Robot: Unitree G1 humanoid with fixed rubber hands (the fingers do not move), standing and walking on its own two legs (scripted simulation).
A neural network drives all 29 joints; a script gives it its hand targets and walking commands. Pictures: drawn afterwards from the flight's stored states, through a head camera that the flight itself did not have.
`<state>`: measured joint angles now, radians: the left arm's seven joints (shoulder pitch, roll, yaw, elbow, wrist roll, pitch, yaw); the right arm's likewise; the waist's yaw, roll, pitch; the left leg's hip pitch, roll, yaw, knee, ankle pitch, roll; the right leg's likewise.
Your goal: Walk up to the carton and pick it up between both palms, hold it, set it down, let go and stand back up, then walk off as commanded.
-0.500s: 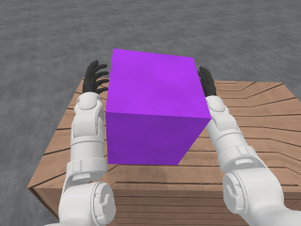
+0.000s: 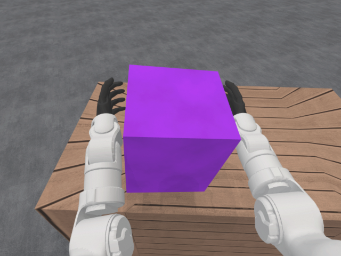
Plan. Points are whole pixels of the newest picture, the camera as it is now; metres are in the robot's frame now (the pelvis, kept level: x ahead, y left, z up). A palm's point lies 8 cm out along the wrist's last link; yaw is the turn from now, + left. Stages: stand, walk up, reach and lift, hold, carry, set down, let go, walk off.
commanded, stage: set down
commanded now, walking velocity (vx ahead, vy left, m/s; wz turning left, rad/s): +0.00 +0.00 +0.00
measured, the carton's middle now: (170, 134) +0.39 +0.02 +0.10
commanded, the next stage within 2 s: none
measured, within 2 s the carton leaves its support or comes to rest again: rests again in 1.88 s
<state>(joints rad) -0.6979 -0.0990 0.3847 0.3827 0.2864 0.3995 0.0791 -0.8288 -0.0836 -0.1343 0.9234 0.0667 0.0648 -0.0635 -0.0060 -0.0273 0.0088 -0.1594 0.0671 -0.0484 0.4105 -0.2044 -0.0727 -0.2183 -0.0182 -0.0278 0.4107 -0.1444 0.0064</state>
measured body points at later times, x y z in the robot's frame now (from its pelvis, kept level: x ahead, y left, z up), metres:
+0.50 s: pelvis +0.01 +0.00 +0.00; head +0.00 +0.00 +0.45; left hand +0.40 +0.16 +0.14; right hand +0.43 -0.14 +0.12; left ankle +0.01 +0.17 -0.74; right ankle +0.05 -0.12 -0.74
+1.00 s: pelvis +0.02 +0.00 +0.00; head +0.02 -0.01 +0.45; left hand +0.40 +0.16 +0.11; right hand +0.44 -0.14 +0.10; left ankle +0.01 +0.17 -0.74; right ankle +0.05 -0.12 -0.74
